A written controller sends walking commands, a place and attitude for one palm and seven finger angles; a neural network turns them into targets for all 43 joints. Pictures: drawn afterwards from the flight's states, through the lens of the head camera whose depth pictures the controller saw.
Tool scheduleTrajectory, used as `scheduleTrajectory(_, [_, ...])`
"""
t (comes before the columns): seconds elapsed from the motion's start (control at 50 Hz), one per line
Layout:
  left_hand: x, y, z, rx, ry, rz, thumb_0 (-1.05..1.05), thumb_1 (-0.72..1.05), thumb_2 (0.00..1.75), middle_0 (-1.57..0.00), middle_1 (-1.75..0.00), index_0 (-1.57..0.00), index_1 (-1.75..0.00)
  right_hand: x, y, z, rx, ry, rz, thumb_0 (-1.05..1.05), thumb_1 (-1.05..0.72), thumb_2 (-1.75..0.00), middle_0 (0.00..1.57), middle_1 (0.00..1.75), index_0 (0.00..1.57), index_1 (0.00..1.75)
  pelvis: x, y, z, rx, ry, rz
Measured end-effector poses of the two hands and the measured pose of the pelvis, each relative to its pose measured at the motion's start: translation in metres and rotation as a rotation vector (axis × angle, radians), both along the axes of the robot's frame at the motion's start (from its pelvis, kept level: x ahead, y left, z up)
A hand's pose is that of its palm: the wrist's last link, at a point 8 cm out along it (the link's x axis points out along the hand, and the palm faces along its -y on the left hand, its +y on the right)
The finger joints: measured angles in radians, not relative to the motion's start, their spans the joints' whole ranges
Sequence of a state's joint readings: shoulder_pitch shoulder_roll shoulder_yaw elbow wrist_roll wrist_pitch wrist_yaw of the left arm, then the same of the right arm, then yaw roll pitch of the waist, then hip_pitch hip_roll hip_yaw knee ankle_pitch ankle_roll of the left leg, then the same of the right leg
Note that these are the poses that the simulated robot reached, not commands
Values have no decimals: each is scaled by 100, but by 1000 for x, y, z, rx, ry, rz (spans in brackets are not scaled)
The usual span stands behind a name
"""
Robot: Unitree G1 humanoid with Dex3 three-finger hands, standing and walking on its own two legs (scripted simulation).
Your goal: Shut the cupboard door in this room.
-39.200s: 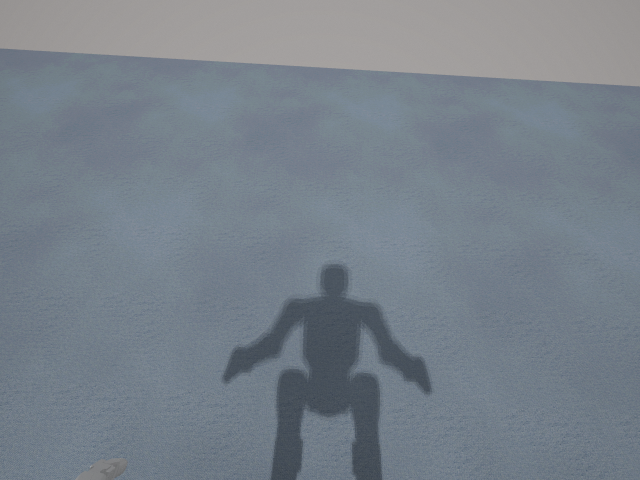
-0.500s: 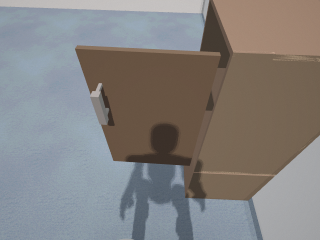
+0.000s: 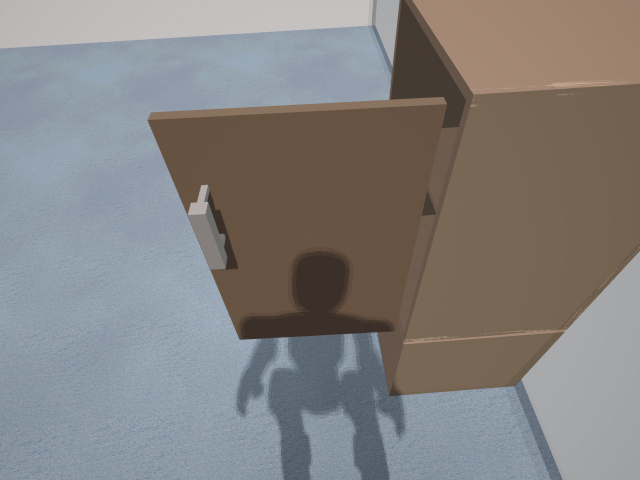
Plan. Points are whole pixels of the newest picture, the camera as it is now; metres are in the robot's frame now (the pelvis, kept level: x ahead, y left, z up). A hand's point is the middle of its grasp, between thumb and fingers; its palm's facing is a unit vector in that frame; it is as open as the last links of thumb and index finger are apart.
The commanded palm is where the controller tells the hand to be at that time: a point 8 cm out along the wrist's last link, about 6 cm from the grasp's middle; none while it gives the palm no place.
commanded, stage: come to a stop and stand still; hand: left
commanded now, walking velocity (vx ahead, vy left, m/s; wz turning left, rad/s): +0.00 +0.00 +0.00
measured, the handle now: (211, 227) +0.45 +0.19 +0.05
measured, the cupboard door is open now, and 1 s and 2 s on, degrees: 89 89 89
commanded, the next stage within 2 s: look again from close up in 1.34 s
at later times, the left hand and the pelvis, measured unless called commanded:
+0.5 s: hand out of the picture +0.03 +0.15 -0.17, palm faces +0.00 -0.98 -0.22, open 7.3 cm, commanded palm none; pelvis +0.03 -0.02 +0.01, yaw +0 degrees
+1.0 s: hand out of the picture +0.03 +0.11 -0.17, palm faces +0.02 -0.98 -0.21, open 7.3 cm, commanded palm none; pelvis +0.04 -0.06 +0.01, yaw +1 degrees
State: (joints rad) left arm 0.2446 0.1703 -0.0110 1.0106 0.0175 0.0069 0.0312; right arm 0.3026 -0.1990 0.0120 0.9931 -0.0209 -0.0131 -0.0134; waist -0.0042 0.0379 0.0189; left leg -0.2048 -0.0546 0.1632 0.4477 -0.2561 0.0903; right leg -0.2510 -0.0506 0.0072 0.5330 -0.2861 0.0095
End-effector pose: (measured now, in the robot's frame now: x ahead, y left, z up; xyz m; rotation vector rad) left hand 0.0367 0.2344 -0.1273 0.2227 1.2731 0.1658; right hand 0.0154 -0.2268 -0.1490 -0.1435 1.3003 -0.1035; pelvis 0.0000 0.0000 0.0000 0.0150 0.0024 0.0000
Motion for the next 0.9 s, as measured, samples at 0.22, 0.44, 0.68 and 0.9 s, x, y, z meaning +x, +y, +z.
scheduleTrajectory(0.22, [15, -11, -3, -17, 35, -1, 0, 92, 90, -20, -30, -20, -30, -21, 8, -1, 20, 117, -28, 1, -92, -90, 20, 30, 20, 30, 12, -4, 3, 2, -2, -3])
scheduleTrajectory(0.44, [-8, -28, -5, -29, 123, 26, 1, 92, 90, -20, -30, -20, -30, 1, -5, 0, 16, 111, -22, 1, -92, -90, 20, 30, 20, 30, 23, -18, 5, 1, -2, -3])
scheduleTrajectory(0.68, [-23, -57, -10, -66, 167, 45, 1, 92, 90, -20, -30, -20, -30, 23, -29, 5, -13, 89, -8, 1, -92, -90, 19, 30, 20, 30, 31, -35, 6, 1, -3, 2])
scheduleTrajectory(0.9, [-18, -69, -9, -62, 156, 50, 1, 92, 90, -20, -30, -20, -30, 23, -41, 5, -9, 103, -7, 1, -93, -90, 19, 30, 20, 30, 35, -50, 7, 2, -4, 7])
